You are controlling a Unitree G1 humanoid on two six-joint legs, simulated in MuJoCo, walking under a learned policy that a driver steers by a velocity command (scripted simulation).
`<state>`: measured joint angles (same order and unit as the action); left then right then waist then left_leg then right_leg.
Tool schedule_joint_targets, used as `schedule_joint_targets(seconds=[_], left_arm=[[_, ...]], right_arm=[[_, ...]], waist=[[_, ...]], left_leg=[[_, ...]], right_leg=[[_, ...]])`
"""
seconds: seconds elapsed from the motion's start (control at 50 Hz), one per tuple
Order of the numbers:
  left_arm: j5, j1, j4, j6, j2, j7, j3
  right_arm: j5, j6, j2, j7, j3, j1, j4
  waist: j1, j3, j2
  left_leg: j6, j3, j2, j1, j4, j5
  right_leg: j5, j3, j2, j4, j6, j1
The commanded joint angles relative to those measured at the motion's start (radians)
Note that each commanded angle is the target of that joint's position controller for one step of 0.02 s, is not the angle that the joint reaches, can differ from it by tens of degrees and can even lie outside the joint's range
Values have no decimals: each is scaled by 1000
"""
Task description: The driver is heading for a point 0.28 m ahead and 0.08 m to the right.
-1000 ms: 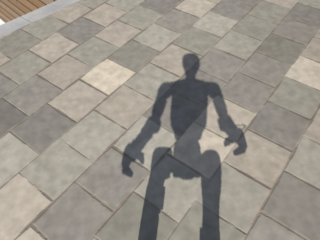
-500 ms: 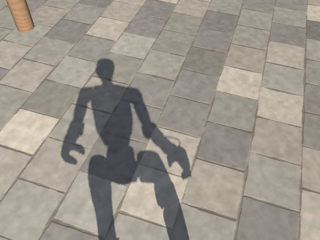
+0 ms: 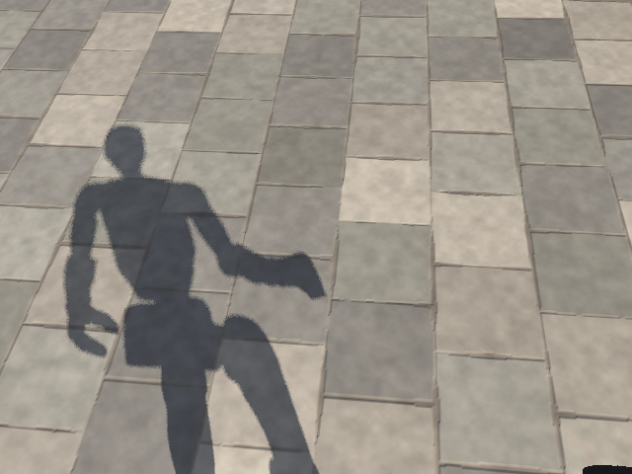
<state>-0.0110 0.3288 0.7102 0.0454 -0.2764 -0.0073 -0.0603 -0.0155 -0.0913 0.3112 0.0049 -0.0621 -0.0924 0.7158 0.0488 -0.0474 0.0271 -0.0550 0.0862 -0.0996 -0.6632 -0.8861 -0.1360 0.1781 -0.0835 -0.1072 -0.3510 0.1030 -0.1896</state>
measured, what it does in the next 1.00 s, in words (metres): walks ahead: left foot, then right foot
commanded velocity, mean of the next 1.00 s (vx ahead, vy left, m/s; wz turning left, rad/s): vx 0.17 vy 0.00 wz -0.20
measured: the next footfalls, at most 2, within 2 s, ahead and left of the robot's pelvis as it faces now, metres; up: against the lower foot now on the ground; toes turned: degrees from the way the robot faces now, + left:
left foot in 0.22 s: +0.33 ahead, +0.14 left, +0.00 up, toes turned -9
right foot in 0.56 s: +0.28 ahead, -0.11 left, +0.00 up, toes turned -7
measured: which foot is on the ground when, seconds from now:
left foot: up 0.00-0.20, down 0.22-1.00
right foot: down 0.00-0.24, up 0.26-0.54, down 0.56-1.00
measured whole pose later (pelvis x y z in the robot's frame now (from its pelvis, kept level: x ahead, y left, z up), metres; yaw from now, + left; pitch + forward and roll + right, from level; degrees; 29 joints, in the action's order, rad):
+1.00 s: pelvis +0.27 +0.02 -0.01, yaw -10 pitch -1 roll +0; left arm 0.01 0.21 0.79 -0.01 -0.24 0.03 -0.03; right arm 0.00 0.00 0.26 0.00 -0.01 -0.12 0.96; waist -0.01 -0.04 -0.01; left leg -0.01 -0.01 0.00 -0.20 -0.52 -0.29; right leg 0.31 -0.05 0.00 -0.53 -0.01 -0.20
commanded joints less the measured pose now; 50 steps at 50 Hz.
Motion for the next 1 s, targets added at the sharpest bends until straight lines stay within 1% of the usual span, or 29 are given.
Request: schedule_joint_targets(seconds=[0.02, 0.06, 0.1, 0.16, 0.18, 0.2, 0.22, 0.24, 0.26, 0.28, 0.3, 0.32, 0.34, 0.36, 0.4, 0.44, 0.48, 0.52, 0.54, 0.56, 0.58, 0.6, 0.62, 0.64, 0.66, 0.7, 0.76, 0.88, 1.0], left_arm=[[-7, -18, -62, 12, -178, 21, -50], [-11, 15, -47, 8, -185, 24, -53], [-16, 45, -30, 3, -183, 26, -54], [-6, 55, -15, -15, -166, 38, -52], [-3, 46, -16, -21, -160, 41, -51], [-4, 20, -24, -23, -145, 41, -46], [4, 10, -44, -20, -110, 39, -32], [16, 106, -54, -15, -64, 40, -15], [1, 240, -31, -12, -84, 33, -9], [-12, 208, -11, -20, -169, 32, -29], [-16, 85, -29, -34, -188, 35, -36], [-6, 20, -40, -48, -173, 40, -34], [5, -5, -50, -62, -156, 44, -33], [5, 12, -46, -72, -118, 44, -25], [12, 35, -35, -74, -63, 47, -8], [15, 17, -32, -69, -56, 46, -1], [13, 1, -26, -75, -74, 42, -5], [22, -22, -22, -82, -73, 37, -6], [35, -57, -36, -84, -81, 38, -5], [43, -84, -57, -84, -109, 41, -8], [34, -124, -64, -86, -175, 47, -20], [31, -124, -48, -83, -142, 41, -19], [36, -129, -48, -76, -104, 37, -9], [40, -135, -44, -68, -89, 35, -4], [37, -138, -44, -59, -85, 33, -2], [29, -122, -34, -46, -86, 35, -2], [24, -116, -26, -43, -90, 37, -2], [22, -120, -1, -46, -85, 37, -2], [20, -120, 45, -44, -81, 38, -3]], right_arm=[[3, -10, 44, -6, -6, 74, -71], [13, -17, 42, -17, -2, 137, -87], [20, -26, 57, -26, -5, 172, -102], [6, -39, 85, -38, -16, 142, -94], [1, -44, 93, -37, -21, 105, -84], [-9, -50, 100, -33, -27, 35, -65], [-27, -57, 135, -30, -34, -50, -58], [-48, -53, 196, -25, -44, -150, -50], [-14, -30, 174, -33, -46, -212, -11], [16, -14, 123, -36, -31, -178, -28], [13, -2, 83, -32, -16, -116, -41], [3, 6, 45, -34, 3, -55, -40], [-2, 8, 19, -34, 16, -7, -38], [-9, 13, 26, -36, 16, 20, -26], [-14, 16, 50, -34, 8, 46, -10], [-5, 22, 74, -29, 1, 30, 11], [6, 33, 84, -25, 1, 25, 26], [14, 44, 71, -26, 12, 43, 35], [13, 46, 45, -29, 23, 22, 48], [1, 45, 22, -33, 34, -4, 59], [-8, 43, 30, -37, 32, -67, 67], [-7, 48, 32, -33, 33, -50, 75], [-4, 52, 44, -28, 31, -24, 75], [-1, 56, 37, -22, 32, -23, 81], [-2, 59, 38, -18, 32, -33, 89], [-3, 59, 41, -16, 32, -48, 104], [5, 59, 42, -14, 32, -41, 124], [11, 74, 52, -7, 30, -32, 173], [13, 87, 60, 5, 27, -24, 223]], waist=[[-4, 43, -96], [20, 30, -104], [31, 24, -109], [16, 39, -138], [-1, 58, -153], [-44, 96, -151], [-83, 199, -120], [-75, 352, 79], [-57, 486, 289], [-74, 408, 143], [-86, 281, 68], [-72, 188, 25], [-42, 142, 28], [-13, 115, 65], [1, 127, 115], [-14, 184, 112], [-18, 202, 95], [-5, 165, 81], [-11, 133, 65], [-25, 115, 21], [-87, 83, -85], [-69, 73, -122], [-55, 40, -108], [-58, 36, -109], [-60, 35, -115], [-59, 62, -94], [-54, 85, -68], [-57, 89, -38], [-61, 81, -31]], left_leg=[[-19, -26, 51, 75, 203, 188], [-15, -30, 77, 119, 297, 243], [-4, -13, 88, 131, 351, 240], [36, -17, 106, 165, 417, 185], [56, -28, 113, 210, 428, 169], [83, -55, 120, 315, 484, 236], [132, -1, 30, 519, 453, 451], [265, 240, -195, 865, 364, 815], [417, 532, -359, 1020, 392, 762], [386, 515, -324, 915, 445, 513], [335, 386, -266, 795, 468, 396], [307, 292, -212, 651, 504, 377], [287, 230, -174, 540, 532, 356], [266, 166, -129, 441, 562, 358], [273, 76, -86, 375, 575, 483], [285, 62, -100, 408, 564, 530], [279, 64, -109, 416, 564, 381], [237, 56, -77, 354, 569, 81], [190, 55, -49, 315, 574, -79], [137, 43, -17, 277, 555, -210], [96, -11, 54, 267, 541, -280], [72, -57, 78, 346, 513, -240], [67, -59, 79, 365, 493, -203], [72, -60, 74, 378, 479, -165], [75, -59, 73, 382, 469, -123], [78, -60, 69, 401, 454, -43], [77, -59, 64, 427, 436, 42], [70, -58, 59, 467, 424, 102], [67, -56, 57, 493, 430, 111]], right_leg=[[-170, -172, 197, 122, 129, -41], [-116, -193, 200, 116, 114, -46], [-94, -240, 221, 79, 110, -5], [-272, -275, 240, -51, 75, 104], [-359, -281, 237, -104, 58, 126], [-459, -260, 200, -188, 29, 128], [-417, -228, 147, -344, -12, 67], [8, -161, 42, -649, -80, -175], [534, -118, -24, -908, -130, -355], [489, -158, 33, -988, -145, -410], [429, -117, 64, -996, -157, -443], [389, -94, 93, -927, -163, -427], [355, -86, 133, -830, -164, -374], [331, -54, 146, -723, -167, -284], [289, 8, 139, -542, -180, -159], [181, 20, 143, -411, -176, -84], [78, 30, 139, -306, -164, -18], [-32, 48, 126, -162, -137, 72], [-71, 21, 144, -99, -118, 104], [-124, -55, 211, -67, -90, 133], [-61, -84, 239, -90, -51, 85], [125, -64, 207, -76, -43, -20], [160, -55, 186, -62, -57, -62], [113, -50, 181, -63, -73, -72], [44, -45, 177, -72, -83, -63], [-68, -37, 173, -105, -88, -28], [-164, -29, 168, -130, -86, 0], [-227, -20, 159, -133, -83, 11], [-232, -7, 151, -118, -85, 16]])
